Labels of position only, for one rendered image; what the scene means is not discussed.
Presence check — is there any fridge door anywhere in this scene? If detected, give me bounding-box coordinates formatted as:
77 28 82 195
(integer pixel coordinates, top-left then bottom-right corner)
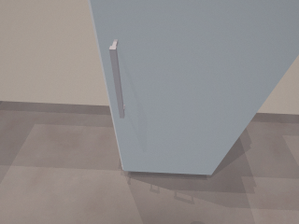
90 0 299 175

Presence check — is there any handle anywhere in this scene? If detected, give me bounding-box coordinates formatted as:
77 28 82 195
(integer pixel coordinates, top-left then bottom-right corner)
109 39 125 119

